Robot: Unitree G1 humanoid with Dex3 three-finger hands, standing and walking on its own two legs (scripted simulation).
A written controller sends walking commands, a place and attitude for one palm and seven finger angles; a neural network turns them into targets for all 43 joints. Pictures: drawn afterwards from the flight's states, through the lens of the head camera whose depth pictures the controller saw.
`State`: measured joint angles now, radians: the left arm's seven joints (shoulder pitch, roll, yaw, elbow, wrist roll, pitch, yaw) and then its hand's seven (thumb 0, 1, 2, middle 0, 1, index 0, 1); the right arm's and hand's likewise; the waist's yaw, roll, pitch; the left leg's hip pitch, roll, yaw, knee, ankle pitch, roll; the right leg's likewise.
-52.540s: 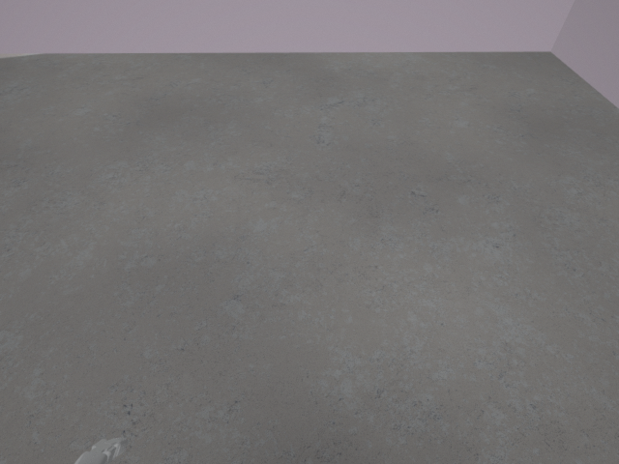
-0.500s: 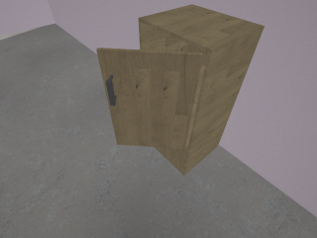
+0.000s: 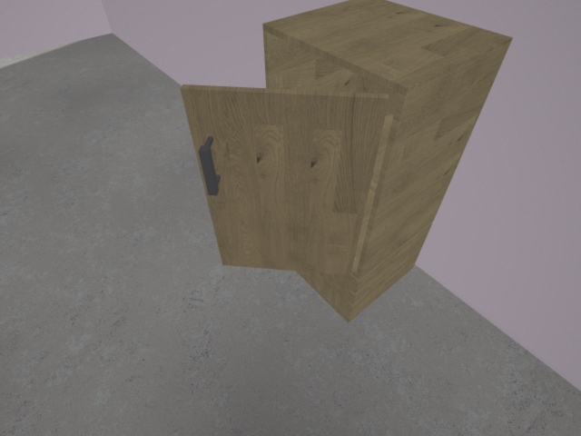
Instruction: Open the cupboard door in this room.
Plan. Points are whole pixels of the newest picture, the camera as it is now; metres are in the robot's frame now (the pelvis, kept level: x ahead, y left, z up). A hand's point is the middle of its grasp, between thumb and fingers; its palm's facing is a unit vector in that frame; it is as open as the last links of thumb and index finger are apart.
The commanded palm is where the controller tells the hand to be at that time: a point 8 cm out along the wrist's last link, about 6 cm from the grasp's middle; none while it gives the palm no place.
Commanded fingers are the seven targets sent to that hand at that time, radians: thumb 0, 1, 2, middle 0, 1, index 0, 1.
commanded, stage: shuffle to correct the standing spot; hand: left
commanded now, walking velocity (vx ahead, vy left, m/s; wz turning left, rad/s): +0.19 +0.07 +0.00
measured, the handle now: (211, 166) +0.66 +0.23 -0.02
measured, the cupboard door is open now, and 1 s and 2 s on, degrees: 45 45 45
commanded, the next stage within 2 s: come to a stop and stand still in 0.38 s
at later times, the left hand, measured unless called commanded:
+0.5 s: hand out of the picture +0.14 +0.24 -0.16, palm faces +0.03 -0.98 -0.18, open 7.4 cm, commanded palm none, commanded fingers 0.00 0.90 0.90 -0.20 -0.30 -0.20 -0.30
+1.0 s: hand (163, 403) +0.21 +0.23 -0.17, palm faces +0.05 -0.98 -0.19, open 7.2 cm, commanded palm none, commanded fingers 0.00 0.90 0.90 -0.20 -0.30 -0.20 -0.30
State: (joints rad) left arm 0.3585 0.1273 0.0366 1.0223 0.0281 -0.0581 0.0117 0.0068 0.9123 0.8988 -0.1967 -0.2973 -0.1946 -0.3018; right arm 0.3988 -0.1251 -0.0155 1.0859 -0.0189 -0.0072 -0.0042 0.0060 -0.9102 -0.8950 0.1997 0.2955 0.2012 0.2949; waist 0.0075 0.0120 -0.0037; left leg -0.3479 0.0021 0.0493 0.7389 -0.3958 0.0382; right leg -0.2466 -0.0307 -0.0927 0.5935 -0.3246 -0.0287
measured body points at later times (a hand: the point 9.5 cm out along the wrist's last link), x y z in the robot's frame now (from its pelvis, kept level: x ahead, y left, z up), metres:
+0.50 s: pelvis +0.11 +0.06 +0.01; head +0.13 +0.06 +0.46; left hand +0.14 +0.29 -0.14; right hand +0.12 -0.16 -0.14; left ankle +0.13 +0.15 -0.73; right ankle +0.12 -0.05 -0.68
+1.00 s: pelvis +0.13 +0.05 +0.00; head +0.13 +0.07 +0.45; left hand +0.21 +0.29 -0.15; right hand +0.14 -0.17 -0.15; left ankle +0.14 +0.16 -0.73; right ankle +0.17 -0.05 -0.72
